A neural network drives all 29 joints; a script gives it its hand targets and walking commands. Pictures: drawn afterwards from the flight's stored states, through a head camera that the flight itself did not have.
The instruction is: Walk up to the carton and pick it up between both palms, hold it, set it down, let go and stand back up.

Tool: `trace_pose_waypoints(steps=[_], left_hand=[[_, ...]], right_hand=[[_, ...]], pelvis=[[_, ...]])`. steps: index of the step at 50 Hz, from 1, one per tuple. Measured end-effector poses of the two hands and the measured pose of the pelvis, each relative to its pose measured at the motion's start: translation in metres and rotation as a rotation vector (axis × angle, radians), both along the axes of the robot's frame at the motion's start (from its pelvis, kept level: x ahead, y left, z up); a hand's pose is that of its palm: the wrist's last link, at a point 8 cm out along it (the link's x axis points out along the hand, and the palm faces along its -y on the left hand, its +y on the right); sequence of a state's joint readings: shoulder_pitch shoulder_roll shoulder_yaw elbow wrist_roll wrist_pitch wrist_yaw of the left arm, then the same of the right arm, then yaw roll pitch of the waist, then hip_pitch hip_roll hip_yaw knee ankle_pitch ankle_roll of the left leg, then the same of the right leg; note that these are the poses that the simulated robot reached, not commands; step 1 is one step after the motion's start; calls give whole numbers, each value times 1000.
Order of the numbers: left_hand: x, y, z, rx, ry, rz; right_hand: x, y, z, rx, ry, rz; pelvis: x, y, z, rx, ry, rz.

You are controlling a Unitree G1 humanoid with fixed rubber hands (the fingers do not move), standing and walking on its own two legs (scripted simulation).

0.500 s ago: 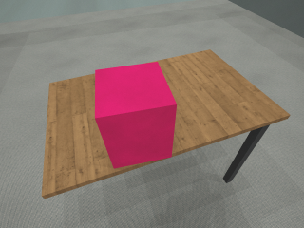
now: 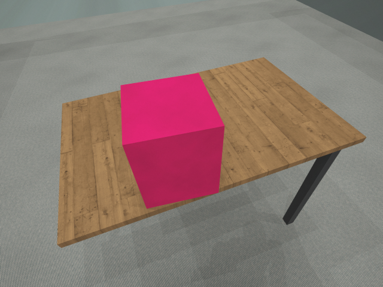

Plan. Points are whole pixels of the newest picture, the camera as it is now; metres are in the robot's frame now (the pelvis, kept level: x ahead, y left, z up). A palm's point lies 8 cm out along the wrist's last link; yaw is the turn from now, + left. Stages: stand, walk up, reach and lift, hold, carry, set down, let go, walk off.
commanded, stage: stand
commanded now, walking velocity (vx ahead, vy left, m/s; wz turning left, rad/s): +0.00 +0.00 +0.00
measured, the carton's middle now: (172, 141) +0.46 +0.05 +0.04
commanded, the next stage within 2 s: none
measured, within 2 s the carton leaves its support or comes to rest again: neither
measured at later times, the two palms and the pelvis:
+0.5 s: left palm out of the picture -0.03 +0.19 -0.14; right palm out of the picture -0.02 -0.19 -0.16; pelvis +0.00 +0.01 +0.00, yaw -1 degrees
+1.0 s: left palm out of the picture -0.02 +0.20 -0.15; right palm out of the picture -0.01 -0.19 -0.16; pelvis +0.02 +0.01 +0.00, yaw -1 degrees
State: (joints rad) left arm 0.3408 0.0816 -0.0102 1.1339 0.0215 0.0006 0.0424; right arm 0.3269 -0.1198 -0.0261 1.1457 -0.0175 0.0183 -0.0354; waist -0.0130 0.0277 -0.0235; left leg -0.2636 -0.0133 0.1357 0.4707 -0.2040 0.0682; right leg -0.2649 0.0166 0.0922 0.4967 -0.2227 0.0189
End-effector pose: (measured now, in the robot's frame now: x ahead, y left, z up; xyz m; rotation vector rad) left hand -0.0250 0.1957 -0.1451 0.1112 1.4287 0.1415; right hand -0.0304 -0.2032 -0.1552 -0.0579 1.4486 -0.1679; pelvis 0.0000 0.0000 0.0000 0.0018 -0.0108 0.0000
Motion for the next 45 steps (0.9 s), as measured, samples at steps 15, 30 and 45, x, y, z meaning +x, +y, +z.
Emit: trace_pose_waypoints(steps=[15, 30, 45], left_hand=[[-6, -2, 0, -13, 28, 2], [-7, -4, 1, -15, 52, 3], [2, -1, 0, -18, 59, -1]], right_hand=[[2, 8, -1, 13, -3, -1], [6, 10, -2, 16, 1, -7], [15, 11, 0, 8, -1, -6]], pelvis=[[2, 4, 0, 6, -2, -5], [5, 6, 0, 2, -5, -11], [12, 8, 1, 2, -5, -15]])
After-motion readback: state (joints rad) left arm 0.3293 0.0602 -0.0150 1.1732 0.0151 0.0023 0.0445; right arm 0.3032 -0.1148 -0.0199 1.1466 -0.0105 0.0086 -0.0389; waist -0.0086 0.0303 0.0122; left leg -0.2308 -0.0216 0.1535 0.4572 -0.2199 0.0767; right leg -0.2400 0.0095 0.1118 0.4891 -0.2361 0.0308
